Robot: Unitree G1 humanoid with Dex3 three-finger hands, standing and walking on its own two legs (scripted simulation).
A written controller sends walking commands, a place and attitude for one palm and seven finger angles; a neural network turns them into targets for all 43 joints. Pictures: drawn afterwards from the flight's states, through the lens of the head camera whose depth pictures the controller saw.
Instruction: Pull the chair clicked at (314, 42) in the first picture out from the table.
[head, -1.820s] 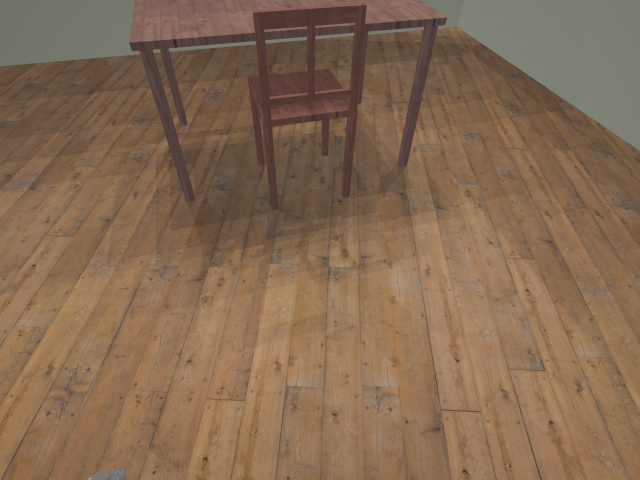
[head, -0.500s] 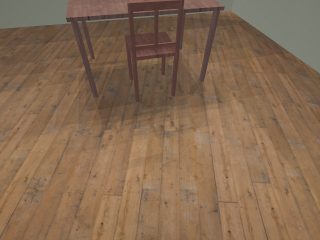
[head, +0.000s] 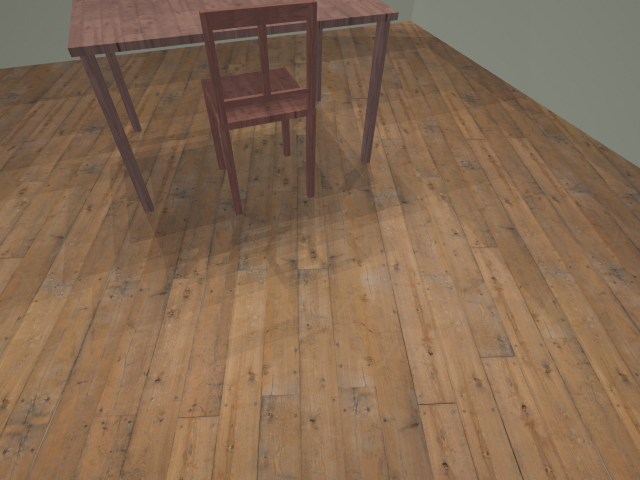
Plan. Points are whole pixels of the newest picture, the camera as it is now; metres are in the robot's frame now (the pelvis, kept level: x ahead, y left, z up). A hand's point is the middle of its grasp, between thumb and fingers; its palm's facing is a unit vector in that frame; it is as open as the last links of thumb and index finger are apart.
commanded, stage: walk to a spot facing it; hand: left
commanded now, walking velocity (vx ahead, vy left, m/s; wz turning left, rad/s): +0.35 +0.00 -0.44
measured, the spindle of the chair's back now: (264, 61) +1.40 +0.29 -0.09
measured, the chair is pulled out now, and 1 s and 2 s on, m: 0.00 0.00 0.00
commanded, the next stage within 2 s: turn to face it in 1.82 s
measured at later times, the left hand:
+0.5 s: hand out of the picture +0.14 +0.16 -0.17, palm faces -0.06 -0.99 -0.14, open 7.4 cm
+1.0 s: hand (268, 277) +0.52 +0.14 -0.16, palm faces -0.32 -0.94 -0.13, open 7.4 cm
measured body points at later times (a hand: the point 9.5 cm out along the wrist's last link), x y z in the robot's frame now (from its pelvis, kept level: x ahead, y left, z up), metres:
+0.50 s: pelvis +0.17 -0.01 +0.00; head +0.19 +0.01 +0.45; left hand +0.14 +0.21 -0.16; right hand +0.24 -0.25 -0.13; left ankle +0.30 +0.10 -0.70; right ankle +0.05 -0.11 -0.73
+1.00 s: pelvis +0.38 +0.00 +0.01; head +0.41 +0.02 +0.46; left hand +0.54 +0.19 -0.15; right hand +0.23 -0.18 -0.13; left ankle +0.32 +0.09 -0.73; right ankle +0.45 -0.18 -0.67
